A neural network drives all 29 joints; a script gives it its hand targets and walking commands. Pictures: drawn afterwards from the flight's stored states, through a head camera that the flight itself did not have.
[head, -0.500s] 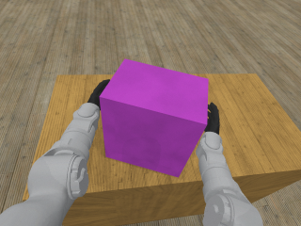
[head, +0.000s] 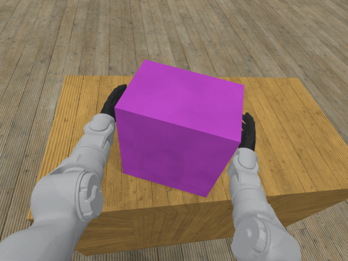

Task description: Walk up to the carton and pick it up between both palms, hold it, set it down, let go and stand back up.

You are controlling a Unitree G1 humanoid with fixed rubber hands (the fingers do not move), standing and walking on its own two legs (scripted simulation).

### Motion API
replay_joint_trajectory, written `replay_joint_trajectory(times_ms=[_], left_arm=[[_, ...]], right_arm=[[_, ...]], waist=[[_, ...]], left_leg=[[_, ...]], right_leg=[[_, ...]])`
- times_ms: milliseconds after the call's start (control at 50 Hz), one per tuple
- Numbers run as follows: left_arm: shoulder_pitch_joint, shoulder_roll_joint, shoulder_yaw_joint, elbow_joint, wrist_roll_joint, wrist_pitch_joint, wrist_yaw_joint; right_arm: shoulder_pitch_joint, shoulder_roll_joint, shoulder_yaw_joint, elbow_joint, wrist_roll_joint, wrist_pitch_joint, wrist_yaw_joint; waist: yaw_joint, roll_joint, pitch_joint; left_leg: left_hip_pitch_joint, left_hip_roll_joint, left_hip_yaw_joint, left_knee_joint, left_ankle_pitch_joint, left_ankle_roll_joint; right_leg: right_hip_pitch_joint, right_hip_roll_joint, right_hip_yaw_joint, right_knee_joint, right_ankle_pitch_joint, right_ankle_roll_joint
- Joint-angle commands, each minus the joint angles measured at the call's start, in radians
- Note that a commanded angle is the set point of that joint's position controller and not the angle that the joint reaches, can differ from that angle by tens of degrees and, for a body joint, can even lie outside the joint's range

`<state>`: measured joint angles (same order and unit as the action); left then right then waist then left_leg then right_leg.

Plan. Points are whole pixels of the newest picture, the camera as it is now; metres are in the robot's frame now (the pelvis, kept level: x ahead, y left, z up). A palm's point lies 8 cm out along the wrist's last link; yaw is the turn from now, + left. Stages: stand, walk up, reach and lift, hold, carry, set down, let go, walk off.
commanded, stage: set down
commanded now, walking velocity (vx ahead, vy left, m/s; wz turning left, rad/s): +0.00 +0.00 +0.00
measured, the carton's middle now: (177, 133) +0.42 -0.06 +0.02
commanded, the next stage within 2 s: none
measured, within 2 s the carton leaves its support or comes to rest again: rests again in 1.00 s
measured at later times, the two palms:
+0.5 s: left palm (111, 114) +0.46 +0.10 +0.06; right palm (244, 146) +0.35 -0.21 +0.05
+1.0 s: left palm (112, 117) +0.47 +0.10 +0.04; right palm (243, 147) +0.36 -0.22 +0.03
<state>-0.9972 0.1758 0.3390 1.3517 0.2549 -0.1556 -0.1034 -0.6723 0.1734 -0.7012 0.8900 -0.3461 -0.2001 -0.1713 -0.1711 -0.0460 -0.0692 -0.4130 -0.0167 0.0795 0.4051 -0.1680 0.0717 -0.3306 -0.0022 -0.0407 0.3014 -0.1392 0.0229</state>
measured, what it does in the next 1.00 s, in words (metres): stands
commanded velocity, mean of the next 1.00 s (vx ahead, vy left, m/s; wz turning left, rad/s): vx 0.00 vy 0.00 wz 0.00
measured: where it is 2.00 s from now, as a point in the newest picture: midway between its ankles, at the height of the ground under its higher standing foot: outside the picture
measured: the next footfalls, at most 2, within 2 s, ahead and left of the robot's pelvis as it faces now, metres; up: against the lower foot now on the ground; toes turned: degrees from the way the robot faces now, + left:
none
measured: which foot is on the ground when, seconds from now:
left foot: down 0.00-1.00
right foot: down 0.00-1.00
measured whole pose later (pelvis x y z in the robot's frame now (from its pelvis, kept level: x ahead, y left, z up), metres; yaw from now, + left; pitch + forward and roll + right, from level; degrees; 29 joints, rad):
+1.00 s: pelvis +0.00 +0.00 +0.00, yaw -2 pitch +15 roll -2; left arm -1.02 0.26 0.28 1.42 0.18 -0.19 -0.08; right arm -0.73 0.10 -0.50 1.06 -0.21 -0.24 -0.20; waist -0.20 -0.04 -0.10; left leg -0.53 0.00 0.11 0.43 -0.17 0.07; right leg -0.47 0.01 -0.01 0.35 -0.15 0.02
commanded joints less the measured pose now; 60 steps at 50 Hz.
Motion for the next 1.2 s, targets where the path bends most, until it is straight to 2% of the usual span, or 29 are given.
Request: replay_joint_trajectory(times_ms=[0,60,120,180,260,340,380,500,580,640,780,820,860,880,940,960,1000,1040,1060,1120,1140,1180], left_arm=[[-0.629,-0.468,-0.09,-0.087,0.051,-0.061,-0.132],[-0.663,-0.461,-0.091,-0.103,0.054,-0.064,-0.126],[-0.637,-0.44,-0.061,-0.088,0.069,-0.058,-0.125],[-0.631,-0.438,-0.051,-0.086,0.083,-0.053,-0.126],[-0.624,-0.443,-0.05,-0.087,0.092,-0.064,-0.121],[-0.6,-0.42,-0.013,-0.078,0.111,-0.055,-0.123],[-0.603,-0.437,-0.029,-0.087,0.111,-0.056,-0.124],[-0.57,-0.406,-0.005,-0.069,0.13,-0.046,-0.128],[-0.562,-0.374,0.024,-0.078,0.153,-0.033,-0.13],[-0.552,-0.359,0.042,-0.09,0.167,-0.028,-0.126],[-0.507,-0.257,0.055,-0.11,0.167,-0.043,-0.093],[-0.497,-0.152,0.063,-0.103,0.146,-0.046,-0.068],[-0.475,0.008,0.043,-0.11,0.084,-0.046,-0.027],[-0.483,0.094,-0.004,-0.101,0.02,-0.049,0.001],[-0.571,0.218,-0.166,-0.072,-0.196,-0.097,0.067],[-0.605,0.23,-0.206,-0.059,-0.254,-0.118,0.076],[-0.621,0.241,-0.278,-0.015,-0.336,-0.154,0.081],[-0.645,0.248,-0.306,-0.026,-0.371,-0.182,0.08],[-0.644,0.251,-0.313,-0.027,-0.378,-0.188,0.075],[-0.577,0.279,-0.311,-0.013,-0.356,-0.186,0.061],[-0.561,0.277,-0.314,-0.005,-0.349,-0.182,0.056],[-0.562,0.298,-0.328,0.002,-0.357,-0.176,0.052]], right_arm=[[-0.687,0.427,0.335,-0.037,-0.073,-0.052,0.148],[-0.688,0.423,0.312,-0.027,-0.086,-0.041,0.156],[-0.664,0.419,0.309,-0.025,-0.089,-0.03,0.16],[-0.657,0.422,0.289,-0.031,-0.106,-0.024,0.162],[-0.637,0.422,0.284,-0.016,-0.119,-0.039,0.163],[-0.635,0.42,0.278,-0.022,-0.123,-0.032,0.165],[-0.629,0.432,0.274,-0.022,-0.134,-0.037,0.163],[-0.582,0.412,0.25,-0.001,-0.142,-0.029,0.151],[-0.563,0.405,0.238,-0.001,-0.143,-0.021,0.143],[-0.553,0.406,0.246,-0.013,-0.144,-0.017,0.144],[-0.48,0.325,0.249,0.008,-0.128,-0.042,0.12],[-0.446,0.229,0.227,0.037,-0.104,-0.043,0.098],[-0.414,0.071,0.237,0.06,-0.024,-0.045,0.059],[-0.421,-0.005,0.276,0.069,0.045,-0.048,0.032],[-0.483,-0.101,0.373,0.119,0.205,-0.065,-0.037],[-0.515,-0.11,0.396,0.117,0.245,-0.072,-0.049],[-0.533,-0.162,0.422,0.13,0.294,-0.092,-0.067],[-0.557,-0.204,0.445,0.115,0.333,-0.125,-0.078],[-0.578,-0.225,0.45,0.093,0.346,-0.145,-0.083],[-0.526,-0.292,0.486,0.125,0.395,-0.177,-0.088],[-0.524,-0.308,0.49,0.131,0.407,-0.183,-0.088],[-0.534,-0.356,0.483,0.127,0.428,-0.194,-0.087]], waist=[[-0.012,0.157,-0.546],[-0.011,0.165,-0.545],[0.002,0.149,-0.521],[-0.002,0.147,-0.505],[-0.002,0.165,-0.539],[0.008,0.128,-0.491],[0.003,0.136,-0.504],[-0.005,0.14,-0.441],[0.002,0.146,-0.42],[0.02,0.145,-0.433],[0.031,0.149,-0.473],[0.025,0.152,-0.45],[0.021,0.151,-0.446],[0.022,0.16,-0.469],[-0.014,0.194,-0.65],[-0.016,0.209,-0.723],[-0.045,0.229,-0.845],[-0.043,0.264,-0.962],[-0.046,0.257,-1.0],[-0.046,0.25,-0.988],[-0.047,0.252,-0.966],[-0.058,0.237,-0.942]], left_leg=[[0.423,0.069,-0.06,-0.023,0.214,-0.122],[0.429,0.076,-0.064,-0.039,0.163,-0.12],[0.424,0.073,-0.057,-0.051,0.139,-0.11],[0.395,0.073,-0.058,-0.063,0.094,-0.106],[0.437,0.077,-0.061,-0.043,0.161,-0.121],[0.418,0.079,-0.064,-0.059,0.12,-0.107],[0.431,0.078,-0.064,-0.055,0.15,-0.113],[0.41,0.072,-0.058,-0.065,0.095,-0.107],[0.393,0.065,-0.051,-0.073,0.068,-0.098],[0.389,0.061,-0.042,-0.079,0.075,-0.092],[0.414,0.062,-0.04,-0.054,0.153,-0.093],[0.413,0.063,-0.04,-0.047,0.148,-0.093],[0.392,0.064,-0.038,-0.036,0.144,-0.09],[0.363,0.062,-0.042,-0.021,0.148,-0.088],[0.29,0.067,-0.061,0.06,0.175,-0.095],[0.264,0.065,-0.064,0.093,0.183,-0.095],[0.279,0.062,-0.077,0.167,0.272,-0.112],[0.31,0.05,-0.079,0.239,0.426,-0.135],[0.315,0.045,-0.083,0.277,0.497,-0.143],[0.336,0.035,-0.082,0.311,0.627,-0.153],[0.344,0.034,-0.086,0.313,0.663,-0.155],[0.336,0.029,-0.087,0.309,0.628,-0.158]], right_leg=[[0.103,0.009,-0.055,0.031,0.334,-0.019],[0.061,0.012,-0.063,0.019,0.254,-0.023],[0.069,0.01,-0.059,0.009,0.24,-0.018],[0.061,0.006,-0.061,0.012,0.219,-0.014],[0.031,0.015,-0.073,0.011,0.248,-0.017],[0.033,0.012,-0.07,0.008,0.223,-0.009],[0.03,0.015,-0.073,0.007,0.234,-0.008],[0.025,0.007,-0.068,-0.001,0.215,-0.005],[0.029,0.0,-0.064,-0.005,0.194,0.001],[0.042,0.001,-0.064,-0.002,0.202,0.006],[0.018,0.009,-0.068,0.006,0.247,0.005],[0.011,0.009,-0.061,0.006,0.234,0.007],[0.0,0.015,-0.051,0.017,0.231,0.004],[-0.02,0.017,-0.038,0.029,0.235,0.0],[-0.108,0.024,-0.017,0.09,0.294,-0.016],[-0.142,0.021,-0.015,0.113,0.304,-0.021],[-0.187,0.03,-0.025,0.159,0.392,-0.032],[-0.186,0.039,-0.035,0.201,0.518,-0.034],[-0.183,0.044,-0.038,0.222,0.576,-0.03],[-0.123,0.053,-0.038,0.238,0.701,-0.017],[-0.125,0.052,-0.036,0.233,0.718,-0.016],[-0.132,0.053,-0.036,0.228,0.694,-0.007]])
